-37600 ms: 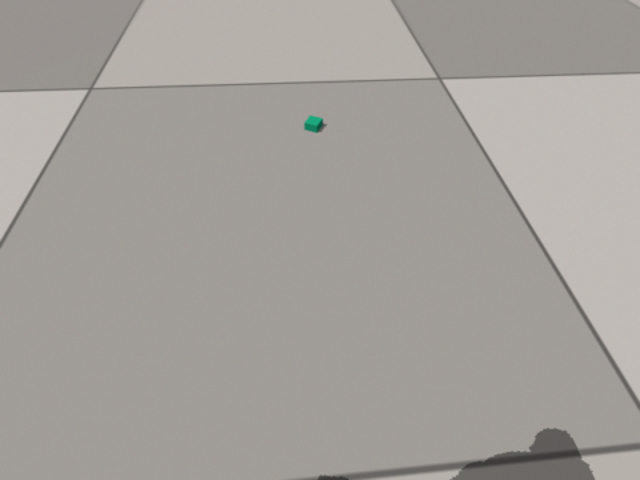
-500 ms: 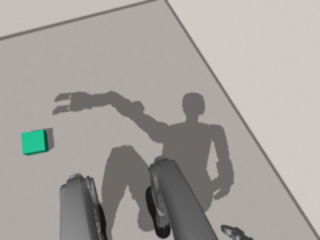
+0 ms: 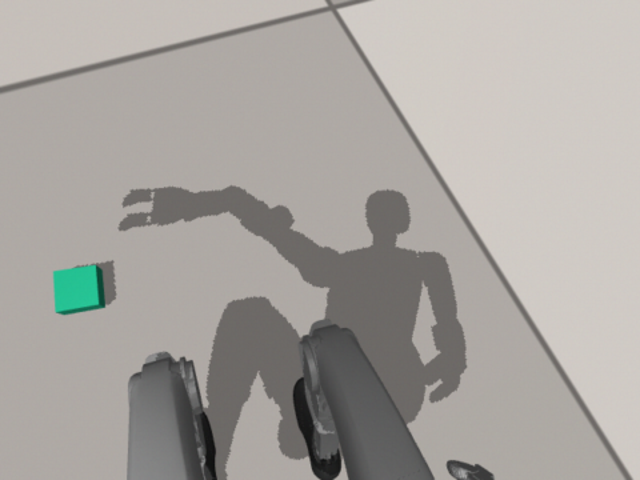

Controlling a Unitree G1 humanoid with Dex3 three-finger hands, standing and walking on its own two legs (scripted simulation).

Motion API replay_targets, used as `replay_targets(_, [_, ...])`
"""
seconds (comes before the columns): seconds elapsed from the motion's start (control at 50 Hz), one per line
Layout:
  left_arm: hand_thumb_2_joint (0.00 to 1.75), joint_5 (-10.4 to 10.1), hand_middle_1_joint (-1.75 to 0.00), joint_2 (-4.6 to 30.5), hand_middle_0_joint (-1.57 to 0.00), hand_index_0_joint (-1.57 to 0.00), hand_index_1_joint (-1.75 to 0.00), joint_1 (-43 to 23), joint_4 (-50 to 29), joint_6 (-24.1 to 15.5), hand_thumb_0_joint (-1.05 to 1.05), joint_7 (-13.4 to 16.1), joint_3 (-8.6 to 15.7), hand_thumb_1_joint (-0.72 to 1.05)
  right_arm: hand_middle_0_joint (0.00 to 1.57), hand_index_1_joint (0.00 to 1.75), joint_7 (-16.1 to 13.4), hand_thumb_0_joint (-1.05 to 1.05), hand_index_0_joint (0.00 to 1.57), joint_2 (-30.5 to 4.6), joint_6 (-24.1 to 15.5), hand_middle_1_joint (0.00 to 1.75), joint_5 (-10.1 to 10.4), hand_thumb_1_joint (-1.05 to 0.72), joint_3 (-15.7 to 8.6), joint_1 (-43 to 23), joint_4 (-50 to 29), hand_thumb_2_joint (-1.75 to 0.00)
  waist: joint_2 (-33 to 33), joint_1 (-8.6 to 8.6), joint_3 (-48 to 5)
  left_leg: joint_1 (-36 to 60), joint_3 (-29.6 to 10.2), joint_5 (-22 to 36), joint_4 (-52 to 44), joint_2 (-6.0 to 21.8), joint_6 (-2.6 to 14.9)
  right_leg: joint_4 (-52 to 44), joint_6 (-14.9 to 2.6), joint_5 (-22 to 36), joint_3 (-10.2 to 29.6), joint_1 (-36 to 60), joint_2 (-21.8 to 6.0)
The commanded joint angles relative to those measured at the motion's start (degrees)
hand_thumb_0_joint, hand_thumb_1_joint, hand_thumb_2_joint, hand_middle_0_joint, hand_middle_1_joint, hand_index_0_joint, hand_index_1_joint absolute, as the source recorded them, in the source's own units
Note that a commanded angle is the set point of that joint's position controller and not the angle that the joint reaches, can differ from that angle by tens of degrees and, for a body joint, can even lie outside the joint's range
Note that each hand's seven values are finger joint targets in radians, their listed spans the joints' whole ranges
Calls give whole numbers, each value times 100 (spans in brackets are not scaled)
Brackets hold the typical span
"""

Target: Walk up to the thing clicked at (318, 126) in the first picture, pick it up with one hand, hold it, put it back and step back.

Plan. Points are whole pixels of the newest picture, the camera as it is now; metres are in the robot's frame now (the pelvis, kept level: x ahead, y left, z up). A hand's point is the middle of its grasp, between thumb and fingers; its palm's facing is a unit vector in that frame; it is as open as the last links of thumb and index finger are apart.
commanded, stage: go down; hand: left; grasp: from above
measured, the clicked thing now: (80, 289) +0.47 +0.33 -0.49
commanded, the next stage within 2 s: approach in 0.38 s
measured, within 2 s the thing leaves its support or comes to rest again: neither
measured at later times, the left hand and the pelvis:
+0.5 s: hand out of the picture +0.45 +0.38 -0.05, palm faces +0.02 -0.42 -0.91, open 13.9 cm; pelvis +0.00 +0.00 +0.01, yaw +0 degrees
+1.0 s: hand (40, 282) +0.43 +0.31 -0.26, palm faces -0.07 -0.48 -0.88, open 13.8 cm; pelvis -0.02 +0.00 -0.10, yaw -1 degrees
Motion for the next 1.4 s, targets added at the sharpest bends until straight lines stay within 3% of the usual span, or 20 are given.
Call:
replay_targets(0.0, [96, 218, -100, 1384, -12, -10, -103, -1904, -888, -45, 0, 321, -217, -51, 20, 30, -63, 0, 20, -1268, -94, 30, 27, -91, -342, 1111, -93, -90, 1583, 193, -3567, 2919, 204, 1546, -1247, -112, 42, -1228, -111, 1514, -111, 1894, 125])
replay_targets(0.08, [97, 117, -101, 1280, -11, -9, -103, -1958, -1008, -87, 0, 305, -234, -53, 20, 30, -53, 0, 20, -1180, -70, 30, 13, -91, -318, 1164, -42, -90, 1537, 116, -3389, 2995, 157, 1496, -1290, -94, 43, -1283, -120, 1435, -128, 1772, 134])
replay_targets(0.2, [97, 120, -99, 1357, -12, -9, -103, -1881, -1029, -100, 0, 335, -217, -53, 20, 30, -53, 0, 20, -1167, -77, 30, 17, -91, -344, 1116, 0, -90, 1455, 173, -3532, 2871, 215, 1345, -1316, -124, 74, -1413, -94, 1330, -80, 1994, 138])
replay_targets(0.28, [97, 92, -99, 1319, -12, -10, -102, -1897, -1052, -69, 0, 333, -178, -52, 20, 30, -62, 0, 20, -1182, -54, 30, 14, -91, -340, 1185, -55, -90, 1604, 180, -3571, 3127, 201, 1682, -1267, -94, 29, -1316, -123, 1598, -108, 1922, 129])
replay_targets(0.34, [96, 103, -98, 1285, -13, -10, -101, -1944, -1028, -96, 0, 358, -215, -52, 20, 30, -69, 0, 20, -1142, -59, 30, 11, -91, -340, 1135, 3, -91, 1541, 128, -3419, 2953, 178, 1418, -1306, -102, 54, -1367, -106, 1369, -99, 1854, 123])
replay_targets(0.44, [96, 128, -97, 1327, -14, -11, -101, -1852, -1084, -119, 0, 362, -224, -51, 20, 30, -99, 0, 20, -1214, -71, 30, 32, -91, -402, 992, -32, -91, 1609, 206, -3419, 3130, 98, 1127, -1493, -83, 30, -1457, -119, 1036, -135, 1732, 135])
replay_targets(0.46, [101, 155, -95, 1260, -17, -11, -103, -1817, -1010, -106, 0, 369, -246, -58, 20, 30, -101, 0, 20, -1219, -77, 30, 44, -93, -402, 1016, -36, -91, 1563, 190, -3442, 3154, 85, 1192, -1475, -75, 19, -1415, -119, 1109, -153, 1747, 138])
replay_targets(0.5, [96, 127, -88, 1103, -19, -13, -95, -1662, -942, -114, 0, 381, -298, -52, 20, 30, -88, 0, 20, -1179, -78, 30, 27, -91, -404, 1013, -56, -91, 1471, 177, -3395, 3049, 120, 1241, -1464, -91, 33, -1425, -110, 1184, -135, 1853, 137])
replay_targets(0.54, [98, -21, -91, 898, -16, -11, -97, -1532, -705, -140, 0, 410, -305, -55, 20, 30, -76, 0, 20, -1109, -84, 30, -5, -91, -372, 1083, -23, -91, 1256, 125, -3273, 2762, 171, 1364, -1314, -104, 61, -1377, -95, 1352, -113, 1909, 142])
replay_targets(0.62, [100, -256, -93, 634, -15, -9, -99, -1570, -385, -253, 0, 639, -222, -57, 20, 30, -39, 0, 20, -1168, -97, 30, -118, -91, -380, 1144, 13, -91, 1187, -40, -2963, 2508, 127, 1429, -1047, -69, 59, -1123, -105, 1444, -107, 1489, 118])
replay_targets(0.72, [98, -165, -88, 467, -20, -14, -95, -1305, -37, -438, 0, 965, -207, -53, 20, 30, 51, 0, 20, -1277, -104, 30, -271, -91, -316, 1034, 3, -91, 1206, -103, -2591, 1882, 89, 1117, -684, -65, 57, -687, -120, 1185, -132, 817, 114])
replay_targets(0.78, [96, -249, -86, 416, -22, -16, -93, -1207, -38, -610, 0, 1157, -114, -50, 20, 30, 154, 0, 20, -1291, -101, 30, -392, -91, -274, 992, -48, -91, 1136, -130, -2597, 1396, 126, 1206, -252, -92, 79, -306, -102, 1342, -111, 642, 96])
replay_targets(0.9, [96, -374, -87, 622, -23, -17, -94, -1584, -280, -976, 0, 1467, 190, -51, 20, 30, 409, 0, 20, -1395, -51, 30, -605, -92, -215, 1071, -176, -91, 1521, -244, -3207, 1309, 15, 1433, 433, -81, 29, 536, -87, 1620, -184, 241, 15])
replay_targets(0.98, [93, -249, -82, 1235, -27, -21, -90, -1976, -417, -1086, 0, 1752, 492, -48, 20, 30, 497, 0, 20, -1624, -17, 30, -657, -92, -188, 1130, -239, -91, 2021, -239, -3670, 1345, 35, 1070, 763, -94, 3, 778, -74, 1276, -270, 67, -15])
replay_targets(1.06, [96, -233, -91, 1478, -21, -15, -97, -2284, -598, -1177, 0, 2009, 662, -53, 20, 30, 622, 0, 20, -1817, -3, 30, -783, -93, -103, 1070, -207, -91, 2288, -380, -3805, 1456, -41, 854, 1085, -85, -12, 1068, -57, 1140, -429, -162, -68])
replay_targets(1.08, [96, -330, -91, 1399, -20, -15, -97, -2303, -493, -1190, 0, 2078, 663, -54, 20, 30, 664, 0, 20, -1856, 5, 30, -841, -93, -55, 1055, -237, -91, 2206, -449, -3724, 1330, -11, 868, 1183, -93, -13, 1124, -49, 1181, -460, -55, -67])
replay_targets(1.12, [96, -380, -91, 1646, -21, -16, -97, -2389, -373, -1226, 0, 2237, 812, -53, 20, 30, 737, 0, 20, -1940, 20, 30, -904, -93, 44, 1017, -141, -91, 2232, -538, -3705, 1123, -32, 885, 1393, -97, 6, 1233, -9, 1239, -514, -49, -77])
replay_targets(1.22, [93, -610, -94, 1382, -21, -17, -98, -2163, 194, -1288, 0, 2295, 511, -49, 20, 30, 933, 0, 20, -2106, -5, 30, -1071, -93, 293, 920, 12, -91, 1641, -987, -2803, 211, -92, 536, 1902, -195, 128, 1290, 94, 857, -683, -96, 4])
replay_targets(1.32, [92, -881, -92, 1223, -22, -18, -96, -1994, 648, -1355, 0, 2241, 382, -47, 20, 30, 1144, 0, 20, -2331, -55, 30, -1086, -93, 537, 1017, 29, -91, 1464, -1218, -2467, -137, -237, 708, 2142, -183, 134, 1467, 138, 1223, -811, -28, 69])
replay_targets(1.38, [90, -898, -91, 1289, -22, -19, -95, -1926, 755, -1342, 0, 2275, 322, -46, 20, 30, 1287, 0, 20, -2448, -97, 30, -1043, -94, 610, 995, -30, -91, 1571, -1256, -2194, -159, -355, 699, 2188, -185, 122, 1565, 128, 1292, -884, -162, 83])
